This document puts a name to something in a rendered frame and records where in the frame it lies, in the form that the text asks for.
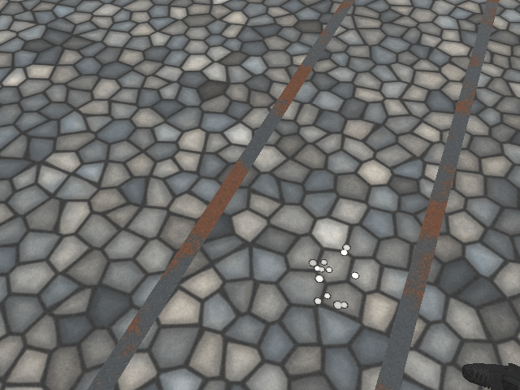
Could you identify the robot right hand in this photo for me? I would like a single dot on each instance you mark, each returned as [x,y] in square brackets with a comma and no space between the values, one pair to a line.
[496,377]

